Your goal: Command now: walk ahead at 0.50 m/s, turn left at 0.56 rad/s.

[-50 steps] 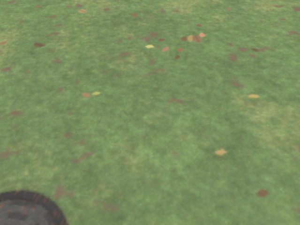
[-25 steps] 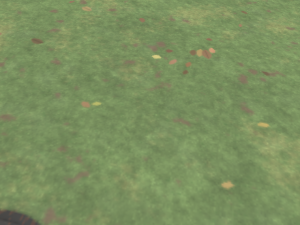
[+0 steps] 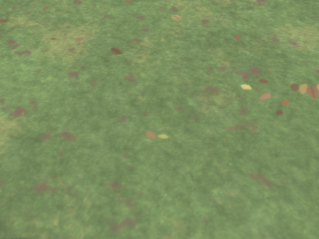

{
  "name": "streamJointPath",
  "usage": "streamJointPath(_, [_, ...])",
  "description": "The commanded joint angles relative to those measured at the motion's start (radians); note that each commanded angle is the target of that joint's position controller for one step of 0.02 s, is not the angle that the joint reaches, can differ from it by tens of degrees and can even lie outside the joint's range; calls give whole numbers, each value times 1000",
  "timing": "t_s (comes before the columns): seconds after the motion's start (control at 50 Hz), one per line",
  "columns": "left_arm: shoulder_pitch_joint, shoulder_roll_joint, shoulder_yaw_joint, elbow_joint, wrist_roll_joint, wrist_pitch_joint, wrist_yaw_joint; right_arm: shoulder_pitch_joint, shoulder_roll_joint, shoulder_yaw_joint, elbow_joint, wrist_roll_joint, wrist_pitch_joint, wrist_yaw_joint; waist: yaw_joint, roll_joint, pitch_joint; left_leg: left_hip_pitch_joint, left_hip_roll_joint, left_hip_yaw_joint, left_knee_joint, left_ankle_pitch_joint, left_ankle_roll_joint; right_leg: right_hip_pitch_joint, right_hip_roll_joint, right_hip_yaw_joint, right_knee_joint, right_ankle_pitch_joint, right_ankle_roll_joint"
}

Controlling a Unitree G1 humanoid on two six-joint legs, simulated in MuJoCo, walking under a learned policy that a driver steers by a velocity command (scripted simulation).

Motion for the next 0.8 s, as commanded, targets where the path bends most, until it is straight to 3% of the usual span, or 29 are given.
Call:
streamJointPath(0.02, [43,94,23,-27,-8,-28,-1,6,-12,1,-61,-7,13,18,-9,-123,-16,-145,61,-30,3,90,-19,90,-284,189,-227,157,-97])
streamJointPath(0.14, [103,105,27,5,-4,-21,-3,-204,13,25,-134,-2,5,39,30,-115,33,-146,49,52,-300,283,-25,125,-247,8,-225,284,-79])
streamJointPath(0.22, [173,132,33,35,-2,-5,8,-307,8,33,-179,-9,1,46,61,-113,52,-119,26,123,-443,222,20,242,-283,-46,-176,402,-66])
streamJointPath(0.28, [185,168,40,48,3,18,19,-266,-11,24,-177,-16,2,35,29,-142,7,1,-56,180,-496,69,77,315,-293,-102,0,801,-47])
streamJointPath(0.3, [186,184,45,50,4,28,20,-192,-26,15,-158,-16,-1,29,-5,-149,-39,87,-95,188,-515,21,103,324,-295,-112,130,914,-46])
streamJointPath(0.32, [181,194,47,45,0,38,20,-62,-49,0,-118,-20,-11,20,-61,-133,-115,249,-130,179,-574,28,132,274,-289,-125,321,883,-36])
streamJointPath(0.34, [166,183,44,22,1,41,18,116,-110,-28,-63,-31,-16,3,-141,-65,-215,515,-61,48,-631,1,179,84,-266,-132,599,636,-3])
streamJointPath(0.36, [200,53,16,-55,-7,32,-5,113,-237,-59,-73,-25,-12,-12,-74,186,-303,851,262,-466,-667,-32,316,-388,-96,-114,960,-264,62])
streamJointPath(0.38, [74,140,35,-93,0,19,-9,158,-243,-63,-94,6,1,-17,-133,64,-355,873,322,-742,-809,15,360,-531,-14,111,1091,-356,73])
streamJointPath(0.4, [-5,133,32,-121,-9,8,-13,111,-219,-57,-74,12,5,-27,-112,6,-203,780,294,-557,-825,113,330,-606,-80,159,1060,-239,60])
streamJointPath(0.42, [11,119,24,-112,-12,-2,-11,63,-159,-43,-69,20,0,-31,-65,-40,-107,629,256,-448,-836,235,292,-556,-117,154,957,-160,56])
streamJointPath(0.44, [26,116,26,-98,-3,3,-9,17,-122,-33,-72,21,-8,-33,-20,-65,-55,518,198,-364,-848,338,254,-488,-140,157,880,-145,60])
streamJointPath(0.48, [74,106,25,-90,26,41,-12,-22,-85,-18,-80,28,-26,-32,33,-48,-63,405,136,-277,-869,447,236,-374,-147,161,806,-147,83])
streamJointPath(0.52, [62,87,22,-102,30,65,-20,8,-101,-22,-68,32,-44,-27,42,-45,-62,366,104,-246,-884,479,238,-370,-138,144,745,-124,102])
streamJointPath(0.56, [-13,78,19,-130,27,72,-23,45,-120,-27,-59,28,-49,-26,23,-31,-34,346,84,-245,-908,424,225,-411,-135,133,664,-47,115])
streamJointPath(0.64, [-178,79,13,-184,21,70,-27,129,-120,-29,-41,28,-47,-27,-39,2,-2,397,64,-265,-904,380,187,-472,-114,137,466,107,122])
streamJointPath(0.72, [-298,82,3,-229,11,57,-34,199,-131,-32,-30,20,-44,-36,-86,13,0,482,76,-302,-847,462,174,-468,-71,137,326,148,109])
streamJointPath(0.76, [-319,93,2,-247,6,48,-34,204,-142,-34,-33,14,-43,-42,-85,24,1,503,92,-333,-810,504,160,-421,-51,146,266,123,93])
streamJointPath(0.8, [-241,118,9,-234,2,39,-29,153,-160,-38,-49,11,-43,-48,-34,39,-9,461,95,-353,-762,543,122,-262,-28,153,191,64,68])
